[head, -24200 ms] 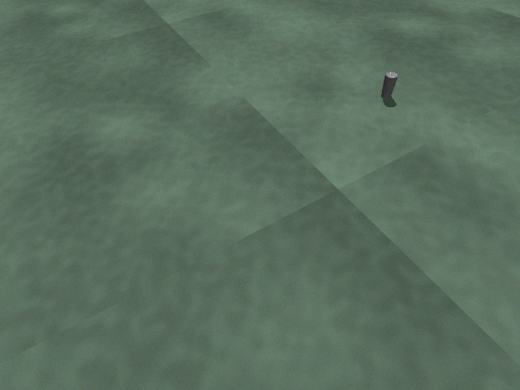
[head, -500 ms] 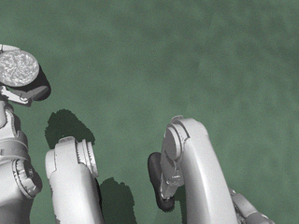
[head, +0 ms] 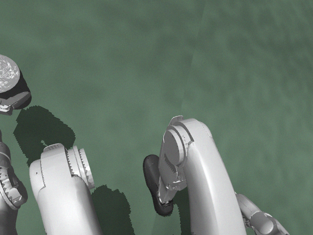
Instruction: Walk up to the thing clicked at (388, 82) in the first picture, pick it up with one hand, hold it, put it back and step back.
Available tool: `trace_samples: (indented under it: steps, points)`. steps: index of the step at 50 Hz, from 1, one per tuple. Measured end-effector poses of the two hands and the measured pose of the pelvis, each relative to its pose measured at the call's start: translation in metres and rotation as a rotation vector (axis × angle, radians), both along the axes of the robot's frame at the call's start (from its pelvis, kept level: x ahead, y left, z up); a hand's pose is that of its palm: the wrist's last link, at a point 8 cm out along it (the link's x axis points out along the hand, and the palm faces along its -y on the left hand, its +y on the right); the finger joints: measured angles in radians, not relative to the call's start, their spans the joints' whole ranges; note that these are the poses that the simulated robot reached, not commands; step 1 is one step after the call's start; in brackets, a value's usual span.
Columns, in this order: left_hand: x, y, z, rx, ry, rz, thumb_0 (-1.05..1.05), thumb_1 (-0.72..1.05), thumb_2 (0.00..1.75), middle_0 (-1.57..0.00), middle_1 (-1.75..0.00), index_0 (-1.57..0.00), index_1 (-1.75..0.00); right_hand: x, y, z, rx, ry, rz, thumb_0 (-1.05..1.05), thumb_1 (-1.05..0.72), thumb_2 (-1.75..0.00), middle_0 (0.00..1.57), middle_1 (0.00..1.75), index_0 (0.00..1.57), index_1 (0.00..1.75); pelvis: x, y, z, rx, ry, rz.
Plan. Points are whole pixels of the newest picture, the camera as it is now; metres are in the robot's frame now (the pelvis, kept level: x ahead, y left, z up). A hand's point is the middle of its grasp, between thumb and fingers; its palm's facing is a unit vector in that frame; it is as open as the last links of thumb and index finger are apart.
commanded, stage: lower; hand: left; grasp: from the side
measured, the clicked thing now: (7, 87) +0.47 +0.27 -0.16
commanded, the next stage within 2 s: loosen in 0.84 s
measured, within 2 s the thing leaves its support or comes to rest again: rests again in 0.78 s
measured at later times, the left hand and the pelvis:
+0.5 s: hand (6, 85) +0.48 +0.28 -0.18, palm faces +0.28 -0.96 -0.06, open 11.0 cm; pelvis +0.00 +0.01 -0.01, yaw -3 degrees
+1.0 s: hand (11, 88) +0.48 +0.28 -0.20, palm faces +0.30 -0.95 -0.05, open 11.0 cm; pelvis -0.01 +0.01 -0.01, yaw -5 degrees
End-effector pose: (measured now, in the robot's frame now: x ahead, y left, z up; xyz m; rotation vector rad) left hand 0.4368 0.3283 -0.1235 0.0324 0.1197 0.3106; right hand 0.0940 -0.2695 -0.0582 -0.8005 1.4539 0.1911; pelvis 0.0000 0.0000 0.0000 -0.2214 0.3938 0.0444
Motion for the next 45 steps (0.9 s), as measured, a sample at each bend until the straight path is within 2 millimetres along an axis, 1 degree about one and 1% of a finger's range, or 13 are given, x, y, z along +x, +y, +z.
trace_samples:
  steps: [7, 12, 18, 23, 33, 45]
  points:
    - [-0.002, -0.002, -0.024, -0.002, -0.001, -0.016, -0.01, -0.59, 1.0, -0.73, -1.08, -0.74, -1.13, 0.002, 0.002, 0.004, -0.03, 0.028, 0.062, 0.0, -0.92, -0.91, 0.2, 0.3, 0.2, 0.3, -0.002, 0.001, -0.005, -0.013, -0.032, -0.009]
    - [0.001, -0.003, -0.034, -0.007, -0.008, -0.012, -0.01, -0.59, 1.0, -0.73, -1.08, -0.74, -1.13, 0.006, 0.004, 0.007, -0.054, 0.041, 0.103, 0.0, -0.92, -0.91, 0.2, 0.3, 0.2, 0.3, -0.002, 0.003, -0.007, -0.029, -0.046, -0.015]
    - [0.007, -0.001, -0.041, -0.002, -0.014, 0.003, -0.01, -0.59, 1.0, -0.73, -1.08, -0.74, -1.13, 0.012, 0.009, 0.012, -0.072, 0.044, 0.138, 0.0, -0.92, -0.91, 0.2, 0.3, 0.2, 0.3, -0.001, 0.006, -0.007, -0.05, -0.057, -0.02]
    - [0.009, -0.003, -0.045, 0.011, -0.001, -0.019, -0.01, -0.59, 1.0, -0.73, -1.09, -0.74, -1.13, 0.015, 0.013, 0.013, -0.076, 0.046, 0.162, 0.0, -0.92, -0.91, 0.2, 0.3, 0.2, 0.3, -0.001, 0.008, -0.006, -0.063, -0.064, -0.025]
    - [0.005, -0.004, -0.057, -0.007, 0.002, 0.015, -0.01, -0.59, 1.0, -0.73, -1.09, -0.73, -1.13, 0.018, 0.017, 0.017, -0.09, 0.053, 0.214, 0.0, -0.91, -0.91, 0.21, 0.3, 0.2, 0.3, -0.004, 0.007, -0.007, -0.075, -0.087, -0.035]
    - [0.007, -0.006, -0.067, -0.004, -0.003, -0.006, -0.01, -0.59, 1.0, -0.73, -1.09, -0.73, -1.13, 0.021, 0.021, 0.023, -0.121, 0.062, 0.252, 0.0, -0.91, -0.9, 0.21, 0.3, 0.21, 0.3, -0.005, 0.011, -0.007, -0.095, -0.103, -0.044]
